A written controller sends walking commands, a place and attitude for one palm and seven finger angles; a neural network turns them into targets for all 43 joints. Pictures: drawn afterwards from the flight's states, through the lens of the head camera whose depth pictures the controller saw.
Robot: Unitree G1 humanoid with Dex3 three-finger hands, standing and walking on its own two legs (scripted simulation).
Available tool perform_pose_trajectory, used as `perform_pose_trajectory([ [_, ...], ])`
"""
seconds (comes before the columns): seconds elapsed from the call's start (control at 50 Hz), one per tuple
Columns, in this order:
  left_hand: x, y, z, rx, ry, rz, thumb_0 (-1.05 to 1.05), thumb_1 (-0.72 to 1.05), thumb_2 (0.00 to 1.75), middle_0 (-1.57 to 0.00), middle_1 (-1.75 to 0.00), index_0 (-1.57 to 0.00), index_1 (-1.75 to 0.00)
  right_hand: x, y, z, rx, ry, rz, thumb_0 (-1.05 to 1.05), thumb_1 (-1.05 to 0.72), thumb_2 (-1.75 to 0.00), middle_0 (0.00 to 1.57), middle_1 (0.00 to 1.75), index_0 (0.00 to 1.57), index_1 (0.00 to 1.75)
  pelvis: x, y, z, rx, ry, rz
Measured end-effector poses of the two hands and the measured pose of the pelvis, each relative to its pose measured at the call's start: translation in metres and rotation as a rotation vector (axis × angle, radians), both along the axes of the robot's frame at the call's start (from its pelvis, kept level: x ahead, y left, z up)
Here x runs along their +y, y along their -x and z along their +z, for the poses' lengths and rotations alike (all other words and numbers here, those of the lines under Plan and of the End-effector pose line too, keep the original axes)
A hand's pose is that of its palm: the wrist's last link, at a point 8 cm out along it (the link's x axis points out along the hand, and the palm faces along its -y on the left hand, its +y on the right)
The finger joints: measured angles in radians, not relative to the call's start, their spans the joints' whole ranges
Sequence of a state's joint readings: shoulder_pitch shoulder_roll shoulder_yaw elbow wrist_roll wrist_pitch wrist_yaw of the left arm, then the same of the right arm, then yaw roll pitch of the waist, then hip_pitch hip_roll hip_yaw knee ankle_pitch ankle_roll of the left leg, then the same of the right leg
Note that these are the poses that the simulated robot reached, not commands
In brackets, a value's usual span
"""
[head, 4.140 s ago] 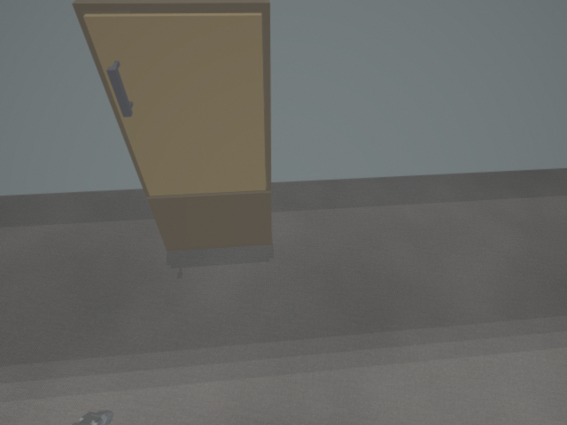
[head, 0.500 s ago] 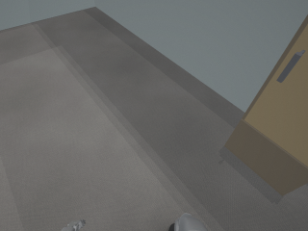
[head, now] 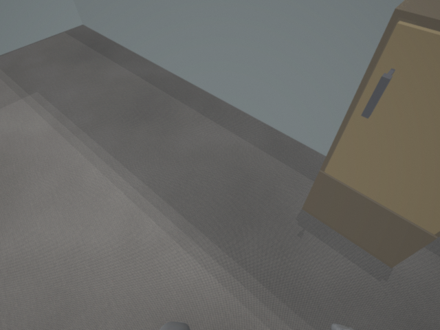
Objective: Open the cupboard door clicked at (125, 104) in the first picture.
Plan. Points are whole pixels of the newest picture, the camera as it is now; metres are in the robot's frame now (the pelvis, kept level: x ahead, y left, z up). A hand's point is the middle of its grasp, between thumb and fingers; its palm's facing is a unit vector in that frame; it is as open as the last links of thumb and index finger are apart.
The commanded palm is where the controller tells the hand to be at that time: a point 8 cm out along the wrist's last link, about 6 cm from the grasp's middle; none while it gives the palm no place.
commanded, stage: turn to face it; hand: left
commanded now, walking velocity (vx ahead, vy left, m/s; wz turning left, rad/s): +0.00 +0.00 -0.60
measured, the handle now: (378, 93) +0.74 -0.37 +0.02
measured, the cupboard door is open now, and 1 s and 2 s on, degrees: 0 0 0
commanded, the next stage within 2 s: take the last steps up to it in 0.84 s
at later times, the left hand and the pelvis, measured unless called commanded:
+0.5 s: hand (119, 324) +0.14 +0.23 -0.17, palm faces -0.30 -0.93 -0.21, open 7.4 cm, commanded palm none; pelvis +0.00 +0.05 +0.00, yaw -20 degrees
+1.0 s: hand (173, 322) +0.16 +0.12 -0.14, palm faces -0.48 -0.84 -0.24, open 7.4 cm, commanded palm none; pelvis -0.02 +0.00 +0.00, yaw -31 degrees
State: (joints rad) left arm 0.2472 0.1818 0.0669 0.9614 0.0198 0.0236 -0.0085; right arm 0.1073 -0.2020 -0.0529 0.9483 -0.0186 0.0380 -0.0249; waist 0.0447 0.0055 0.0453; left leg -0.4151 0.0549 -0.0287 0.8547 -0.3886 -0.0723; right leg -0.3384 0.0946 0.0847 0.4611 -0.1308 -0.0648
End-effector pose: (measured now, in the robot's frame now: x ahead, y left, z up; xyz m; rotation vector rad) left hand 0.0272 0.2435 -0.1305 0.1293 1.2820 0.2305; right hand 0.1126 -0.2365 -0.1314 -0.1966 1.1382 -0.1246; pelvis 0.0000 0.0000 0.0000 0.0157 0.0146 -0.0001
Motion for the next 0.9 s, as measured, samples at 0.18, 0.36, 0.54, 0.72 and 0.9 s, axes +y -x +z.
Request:
perform_pose_trajectory([
  [0.18, 0.059, -0.039, -0.014, -0.013, 0.002, -0.106, 0.00, 0.91, 0.90, -0.20, -0.30, -0.20, -0.29, 0.029, 0.022, 0.024, -0.062, 0.074, -0.097, 0.00, -0.91, -0.90, 0.20, 0.30, 0.20, 0.30, 0.043, 0.000, -0.002, -0.011, 0.022, -0.120],
  [0.36, 0.077, -0.082, -0.007, 0.003, -0.001, -0.259, 0.00, 0.91, 0.90, -0.20, -0.30, -0.19, -0.29, 0.044, 0.089, 0.029, 0.015, 0.085, -0.260, 0.01, -0.91, -0.90, 0.20, 0.30, 0.21, 0.30, 0.060, -0.003, 0.007, -0.023, 0.060, -0.254],
  [0.54, 0.017, -0.141, -0.006, -0.021, 0.019, -0.467, 0.00, 0.92, 0.90, -0.20, -0.30, -0.19, -0.29, 0.049, 0.185, 0.008, 0.158, 0.023, -0.481, 0.01, -0.91, -0.90, 0.20, 0.30, 0.21, 0.30, 0.047, 0.001, 0.002, -0.020, 0.048, -0.385],
  [0.72, -0.081, -0.193, 0.012, -0.219, 0.001, -0.651, 0.00, 0.91, 0.90, -0.20, -0.30, -0.20, -0.29, 0.034, 0.268, -0.030, 0.296, -0.065, -0.637, 0.01, -0.91, -0.90, 0.20, 0.30, 0.20, 0.30, 0.010, 0.012, -0.014, -0.034, 0.019, -0.460],
  [0.9, -0.095, -0.165, 0.026, -0.171, -0.007, -0.673, 0.00, 0.91, 0.90, -0.21, -0.30, -0.20, -0.30, 0.014, 0.239, -0.020, 0.152, -0.080, -0.655, 0.01, -0.91, -0.90, 0.20, 0.30, 0.20, 0.30, 0.000, 0.018, 0.003, -0.044, -0.006, -0.527],
])
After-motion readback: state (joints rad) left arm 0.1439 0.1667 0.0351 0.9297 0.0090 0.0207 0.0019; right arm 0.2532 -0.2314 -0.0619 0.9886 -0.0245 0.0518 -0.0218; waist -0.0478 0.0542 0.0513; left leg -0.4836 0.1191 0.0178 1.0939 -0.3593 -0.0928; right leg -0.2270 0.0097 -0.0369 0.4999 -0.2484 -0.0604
